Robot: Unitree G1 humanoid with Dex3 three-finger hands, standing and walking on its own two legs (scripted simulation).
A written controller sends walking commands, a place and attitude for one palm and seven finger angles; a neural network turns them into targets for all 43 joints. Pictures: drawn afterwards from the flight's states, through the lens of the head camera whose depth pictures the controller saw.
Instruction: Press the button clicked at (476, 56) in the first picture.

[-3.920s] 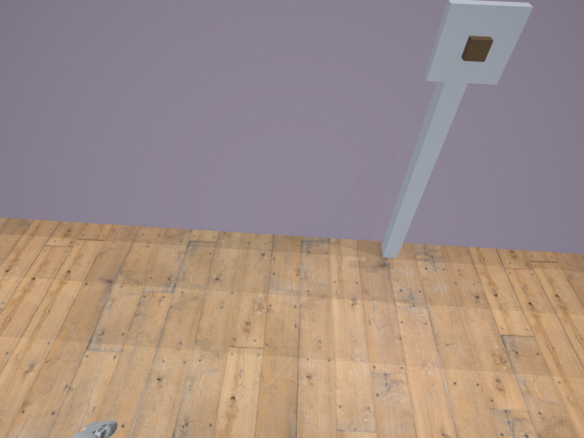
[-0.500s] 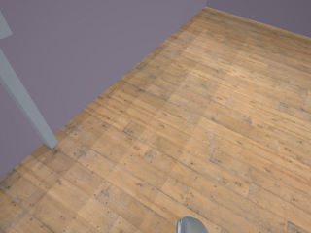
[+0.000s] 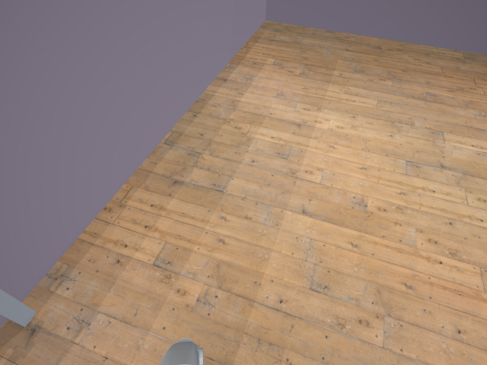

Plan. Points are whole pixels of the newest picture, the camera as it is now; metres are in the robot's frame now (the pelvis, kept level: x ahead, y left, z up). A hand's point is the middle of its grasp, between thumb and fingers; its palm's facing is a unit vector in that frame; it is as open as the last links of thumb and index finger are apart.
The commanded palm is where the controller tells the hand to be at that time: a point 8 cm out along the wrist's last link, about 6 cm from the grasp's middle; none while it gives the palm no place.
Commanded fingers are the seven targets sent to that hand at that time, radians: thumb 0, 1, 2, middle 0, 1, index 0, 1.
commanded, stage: walk to a spot facing it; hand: left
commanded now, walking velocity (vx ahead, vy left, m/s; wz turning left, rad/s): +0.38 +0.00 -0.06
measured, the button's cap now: out of the picture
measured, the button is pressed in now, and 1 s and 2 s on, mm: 0 0 0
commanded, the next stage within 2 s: turn to face it in 0.54 s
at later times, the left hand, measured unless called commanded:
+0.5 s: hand (143, 306) +0.26 +0.23 -0.17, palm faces -0.05 -0.99 -0.15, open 7.3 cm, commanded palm none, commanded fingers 0.00 0.90 0.90 -0.20 -0.30 -0.20 -0.30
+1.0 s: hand (214, 203) +0.54 +0.11 -0.16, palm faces -0.14 -0.98 -0.15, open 7.2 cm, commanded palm none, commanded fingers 0.00 0.90 0.90 -0.20 -0.30 -0.20 -0.30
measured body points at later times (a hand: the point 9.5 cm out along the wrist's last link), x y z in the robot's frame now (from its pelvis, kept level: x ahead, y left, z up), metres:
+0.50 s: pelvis +0.22 +0.06 +0.00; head +0.23 +0.08 +0.45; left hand +0.27 +0.29 -0.16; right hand +0.18 -0.18 -0.14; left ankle +0.20 +0.14 -0.74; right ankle +0.25 -0.10 -0.65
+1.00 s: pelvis +0.38 -0.02 -0.01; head +0.40 -0.02 +0.44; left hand +0.54 +0.16 -0.15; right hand +0.36 -0.25 -0.16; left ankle +0.42 +0.10 -0.69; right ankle +0.39 -0.13 -0.74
